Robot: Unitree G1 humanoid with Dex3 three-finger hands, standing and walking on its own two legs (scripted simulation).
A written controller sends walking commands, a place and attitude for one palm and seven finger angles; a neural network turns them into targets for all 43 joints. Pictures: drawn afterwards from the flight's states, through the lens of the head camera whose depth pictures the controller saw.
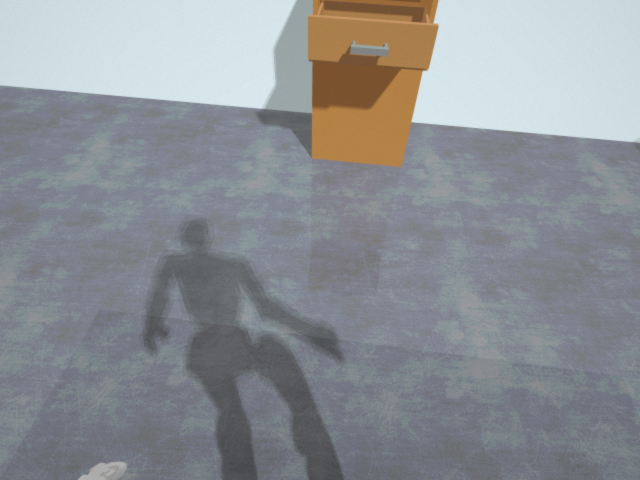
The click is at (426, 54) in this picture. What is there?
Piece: drawer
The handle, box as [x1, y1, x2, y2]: [350, 41, 388, 56]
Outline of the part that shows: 351,44 350,53 387,56 387,43 385,43 383,47 356,45 355,41 353,41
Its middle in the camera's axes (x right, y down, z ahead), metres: +0.16 -0.64 +1.29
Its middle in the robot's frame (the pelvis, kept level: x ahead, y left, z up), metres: +1.39 -0.10 -0.05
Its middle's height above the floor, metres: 0.72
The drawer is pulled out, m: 0.30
